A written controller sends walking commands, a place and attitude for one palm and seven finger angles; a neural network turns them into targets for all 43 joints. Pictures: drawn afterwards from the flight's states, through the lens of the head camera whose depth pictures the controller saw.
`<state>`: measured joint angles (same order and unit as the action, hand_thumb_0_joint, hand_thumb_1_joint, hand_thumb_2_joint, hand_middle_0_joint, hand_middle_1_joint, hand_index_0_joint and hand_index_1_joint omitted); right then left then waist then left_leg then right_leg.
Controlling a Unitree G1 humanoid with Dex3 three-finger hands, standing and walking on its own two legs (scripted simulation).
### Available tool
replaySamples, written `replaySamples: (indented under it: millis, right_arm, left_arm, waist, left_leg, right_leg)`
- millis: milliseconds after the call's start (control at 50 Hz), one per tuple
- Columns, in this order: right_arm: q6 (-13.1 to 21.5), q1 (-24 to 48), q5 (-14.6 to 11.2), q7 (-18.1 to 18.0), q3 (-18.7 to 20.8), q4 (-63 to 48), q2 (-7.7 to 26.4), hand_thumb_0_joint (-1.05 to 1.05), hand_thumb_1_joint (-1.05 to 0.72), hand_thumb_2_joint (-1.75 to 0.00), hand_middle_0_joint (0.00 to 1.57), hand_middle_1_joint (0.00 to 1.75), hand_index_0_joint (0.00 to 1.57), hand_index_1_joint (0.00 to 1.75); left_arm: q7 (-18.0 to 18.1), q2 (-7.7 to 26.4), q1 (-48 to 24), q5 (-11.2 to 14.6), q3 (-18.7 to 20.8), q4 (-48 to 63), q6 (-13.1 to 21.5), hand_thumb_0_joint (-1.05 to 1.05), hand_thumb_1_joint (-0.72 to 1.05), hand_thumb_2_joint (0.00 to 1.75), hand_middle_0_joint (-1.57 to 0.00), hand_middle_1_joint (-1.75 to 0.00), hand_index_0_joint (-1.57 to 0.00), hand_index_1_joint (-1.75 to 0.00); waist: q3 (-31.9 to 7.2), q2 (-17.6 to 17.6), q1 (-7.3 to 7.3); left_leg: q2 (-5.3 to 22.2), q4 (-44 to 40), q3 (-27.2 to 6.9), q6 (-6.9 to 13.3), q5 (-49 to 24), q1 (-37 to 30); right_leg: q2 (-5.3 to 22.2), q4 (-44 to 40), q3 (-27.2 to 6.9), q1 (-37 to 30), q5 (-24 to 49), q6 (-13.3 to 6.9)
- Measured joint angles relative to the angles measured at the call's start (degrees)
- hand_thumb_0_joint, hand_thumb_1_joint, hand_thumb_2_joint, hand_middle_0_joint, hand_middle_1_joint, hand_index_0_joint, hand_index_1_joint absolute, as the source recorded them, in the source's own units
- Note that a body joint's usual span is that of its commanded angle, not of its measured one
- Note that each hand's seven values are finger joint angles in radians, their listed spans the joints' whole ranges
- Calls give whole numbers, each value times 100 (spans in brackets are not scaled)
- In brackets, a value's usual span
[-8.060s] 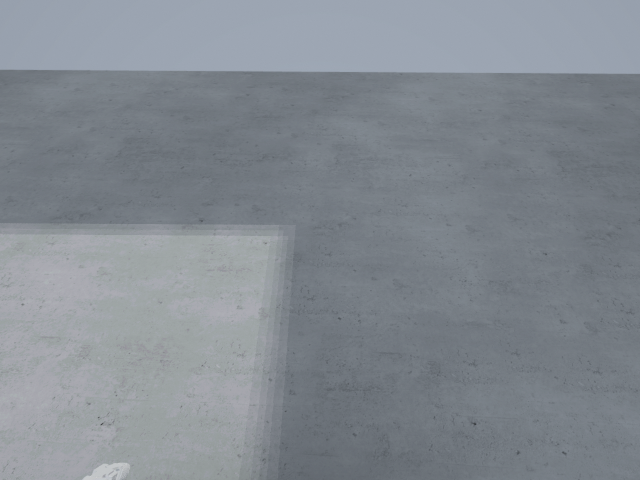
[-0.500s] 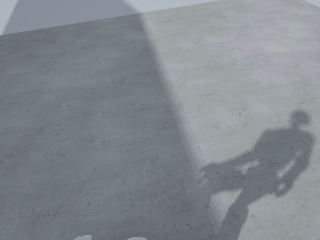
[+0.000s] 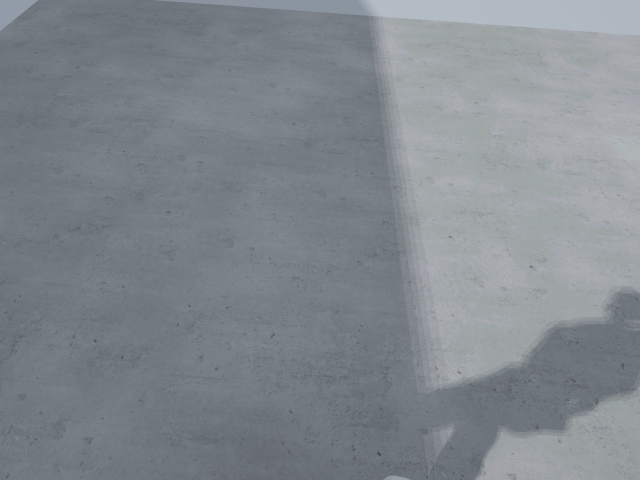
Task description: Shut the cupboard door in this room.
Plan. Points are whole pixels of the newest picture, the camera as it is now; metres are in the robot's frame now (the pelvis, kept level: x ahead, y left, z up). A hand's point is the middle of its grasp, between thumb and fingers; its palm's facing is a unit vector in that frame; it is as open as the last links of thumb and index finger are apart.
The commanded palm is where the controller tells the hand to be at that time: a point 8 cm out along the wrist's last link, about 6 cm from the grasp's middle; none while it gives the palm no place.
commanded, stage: turn or walk to find it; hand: left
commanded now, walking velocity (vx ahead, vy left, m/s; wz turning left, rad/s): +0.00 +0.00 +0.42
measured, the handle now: out of the picture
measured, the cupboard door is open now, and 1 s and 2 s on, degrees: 86 86 86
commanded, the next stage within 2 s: none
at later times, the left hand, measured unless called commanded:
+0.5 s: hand out of the picture +0.01 +0.16 -0.14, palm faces +0.23 -0.94 -0.27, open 7.4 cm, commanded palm none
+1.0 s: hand out of the picture -0.08 +0.22 -0.16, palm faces +0.44 -0.86 -0.26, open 7.4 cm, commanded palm none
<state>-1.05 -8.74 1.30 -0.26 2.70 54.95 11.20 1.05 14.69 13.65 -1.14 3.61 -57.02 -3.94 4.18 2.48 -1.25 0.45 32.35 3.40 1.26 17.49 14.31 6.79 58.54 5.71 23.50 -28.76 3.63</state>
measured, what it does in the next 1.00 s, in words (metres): steps on the spot, turning left: right foot, then left foot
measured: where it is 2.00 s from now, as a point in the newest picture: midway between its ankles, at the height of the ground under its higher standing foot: outside the picture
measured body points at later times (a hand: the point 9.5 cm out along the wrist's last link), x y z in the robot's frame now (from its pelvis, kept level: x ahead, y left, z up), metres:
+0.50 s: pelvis -0.02 -0.04 +0.01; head +0.01 -0.06 +0.46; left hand +0.00 +0.21 -0.12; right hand +0.08 -0.29 -0.15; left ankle -0.08 +0.10 -0.65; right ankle +0.00 -0.13 -0.73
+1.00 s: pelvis -0.05 +0.00 +0.01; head -0.04 +0.01 +0.46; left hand -0.10 +0.26 -0.14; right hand +0.12 -0.19 -0.13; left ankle -0.08 +0.09 -0.73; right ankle +0.00 -0.14 -0.68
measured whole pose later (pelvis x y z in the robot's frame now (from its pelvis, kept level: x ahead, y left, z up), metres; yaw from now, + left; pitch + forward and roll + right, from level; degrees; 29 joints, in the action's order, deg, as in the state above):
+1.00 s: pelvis -0.05 +0.00 +0.01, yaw +25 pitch -1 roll +0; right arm -1.4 -9.8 1.4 -0.2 2.5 54.7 10.9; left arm 0.8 13.8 10.7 -1.0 3.2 -54.4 -3.2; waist 3.1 0.4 -0.3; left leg -1.6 26.8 -0.3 2.1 12.6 13.6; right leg 4.6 52.9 2.6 23.1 -25.3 4.5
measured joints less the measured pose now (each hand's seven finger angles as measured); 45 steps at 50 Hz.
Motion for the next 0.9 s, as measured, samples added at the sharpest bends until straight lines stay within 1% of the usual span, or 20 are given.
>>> replaySamples:
  millis: [60, 140, 200, 260, 280, 300, 320, 360, 400, 460, 520, 620, 660, 680, 700, 720, 740, 780, 840, 900]
  right_arm:
    - [8, -7, 1, -15, -33, -5, -18, 0, -90, -90, 20, 30, 20, 30]
    - [-17, -48, 9, 4, -24, -15, -17, 0, -90, -90, 20, 30, 20, 30]
    - [-66, -93, 25, 19, 12, -23, 15, 0, -90, -90, 21, 30, 20, 30]
    - [-115, -183, 8, 35, 66, -31, 62, 0, -90, -90, 21, 30, 20, 30]
    - [-130, -210, -15, 42, 96, -29, 113, 0, -90, -90, 21, 30, 20, 30]
    - [-161, -232, -26, 42, 135, -20, 160, 0, -90, -90, 20, 30, 20, 30]
    - [-208, -260, -19, 42, 165, -3, 193, 0, -90, -90, 20, 30, 20, 30]
    - [-293, -295, -5, 66, 219, 48, 251, 0, -90, -90, 20, 30, 20, 30]
    - [-319, -320, 8, 98, 253, 83, 304, 0, -91, -90, 20, 30, 20, 30]
    - [-323, -377, 9, 119, 263, 122, 334, 0, -91, -90, 20, 30, 19, 30]
    - [-343, -404, 0, 116, 245, 184, 325, 0, -91, -90, 20, 30, 19, 30]
    - [-321, -284, -49, 93, 161, 237, 265, 0, -91, -90, 20, 30, 19, 30]
    - [-266, -210, -64, 84, 123, 197, 230, 0, -91, -90, 20, 30, 19, 30]
    - [-223, -185, -65, 86, 106, 159, 220, 0, -91, -90, 20, 30, 19, 30]
    - [-165, -177, -58, 94, 93, 107, 229, 0, -91, -90, 20, 30, 19, 30]
    - [-116, -119, -42, 88, 93, 91, 175, 0, -91, -90, 20, 30, 19, 30]
    - [-79, -68, -30, 83, 74, 68, 117, 0, -91, -90, 20, 30, 19, 30]
    - [-23, -38, -13, 48, 35, 14, 42, 0, -91, -90, 20, 30, 19, 30]
    - [-6, -36, -5, -2, -19, -7, -15, 0, -91, -90, 20, 30, 20, 30]
    - [-4, -49, -11, -9, -43, -1, -34, 0, -90, -90, 20, 30, 20, 30]
  left_arm:
    - [-30, -12, -120, 17, -9, 84, 45, 1, 91, 90, -20, -29, -20, -30]
    - [-30, -81, -294, 29, -37, 249, 87, 1, 91, 90, -20, -29, -20, -30]
    - [-24, -164, -404, 41, -71, 360, 128, 1, 91, 90, -20, -29, -20, -30]
    - [-27, -233, -431, 45, -116, 480, 235, 1, 91, 90, -20, -29, -20, -30]
    - [-15, -291, -437, 20, -129, 493, 291, 1, 91, 90, -20, -29, -20, -30]
    - [-12, -351, -435, -7, -158, 514, 324, 1, 91, 90, -20, -29, -20, -30]
    - [-13, -396, -408, -16, -183, 540, 349, 1, 91, 90, -20, -29, -20, -30]
    - [-4, -470, -317, -19, -207, 570, 360, 1, 91, 90, -21, -30, -20, -30]
    - [10, -521, -236, -24, -222, 539, 337, 1, 91, 90, -21, -30, -21, -30]
    - [21, -548, -144, -35, -234, 459, 331, 1, 90, 90, -21, -30, -21, -30]
    - [19, -537, -71, -53, -236, 390, 342, 1, 90, 90, -21, -30, -21, -30]
    - [-4, -425, 23, -85, -193, 283, 348, 1, 90, 90, -21, -30, -21, -30]
    - [-9, -340, 61, -80, -156, 221, 323, 1, 90, 90, -21, -30, -21, -30]
    - [-11, -294, 90, -65, -135, 190, 301, 1, 90, 90, -21, -30, -21, -30]
    - [-15, -253, 139, -40, -111, 180, 267, 1, 90, 90, -21, -30, -21, -30]
    - [-15, -175, 134, -16, -77, 146, 211, 1, 90, 90, -21, -30, -21, -30]
    - [-1, -104, 122, -11, -54, 112, 136, 1, 90, 90, -21, -30, -21, -30]
    - [17, -25, 79, -6, -24, 32, 9, 1, 91, 90, -21, -30, -21, -30]
    - [-21, 19, -18, 0, 1, 12, -4, 1, 91, 90, -20, -29, -20, -30]
    - [-41, 6, -106, 7, -9, 96, 48, 1, 91, 90, -20, -29, -20, -30]
  waist:
    - [-19, -98, 19]
    - [-42, -200, 69]
    - [-59, -297, 143]
    - [-109, -363, 184]
    - [-108, -464, 186]
    - [-93, -551, 202]
    - [-97, -573, 203]
    - [-110, -566, 177]
    - [-99, -563, 188]
    - [-78, -499, 210]
    - [-45, -398, 184]
    - [44, -216, 47]
    - [61, -144, 11]
    - [53, -123, 10]
    - [11, -136, 11]
    - [29, -32, -3]
    - [55, 48, -25]
    - [40, 57, -20]
    - [1, -10, -3]
    - [-51, -80, 2]
  left_leg:
    - [-43, -294, -138, 21, -221, -84]
    - [-110, -467, -298, 0, -383, -92]
    - [-149, -419, -427, -58, -414, -10]
    - [-216, -163, -558, -162, -347, 185]
    - [-191, 38, -628, -172, -268, 296]
    - [-198, 428, -691, -180, 153, 453]
    - [-248, 977, -709, -186, 558, 653]
    - [-298, 2159, -662, -196, 807, 1034]
    - [-223, 2970, -577, -253, 614, 1273]
    - [-62, 3327, -482, -366, 421, 1337]
    - [70, 2935, -390, -445, 542, 1146]
    - [154, 1626, -136, -437, 860, 609]
    - [138, 960, -6, -399, 672, 337]
    - [132, 511, 60, -370, 376, 158]
    - [140, 101, 65, -265, 90, 6]
    - [68, 145, 81, -147, 71, 53]
    - [21, 247, 95, -56, 108, 94]
    - [5, 238, 45, 39, 110, 93]
    - [-35, -95, -78, 66, -109, -26]
    - [-101, -397, -180, 101, -319, -109]
  right_leg:
    - [-90, -25, -151, 80, 190, 51]
    - [-176, -518, -266, -22, 256, 80]
    - [-264, -1172, -268, -267, 322, 52]
    - [-346, -2340, -202, -750, 956, 10]
    - [-401, -2490, -126, -808, 1121, -197]
    - [-415, -2435, -37, -801, 1127, -350]
    - [-380, -2390, 34, -801, 1090, -446]
    - [-304, -2474, 128, -871, 1082, -515]
    - [-256, -2657, 228, -981, 1165, -508]
    - [-175, -2847, 385, -1086, 1262, -503]
    - [-75, -2921, 537, -1129, 1293, -485]
    - [121, -2768, 756, -1056, 1241, -387]
    - [212, -2587, 844, -983, 1167, -311]
    - [258, -2444, 892, -927, 1102, -260]
    - [290, -2233, 939, -823, 1006, -204]
    - [341, -1889, 814, -665, 662, -123]
    - [301, -1451, 583, -483, 251, -74]
    - [112, -570, 226, -144, -101, -23]
    - [-52, 109, -38, 140, 191, 25]
    - [-115, 78, -179, 183, 396, 70]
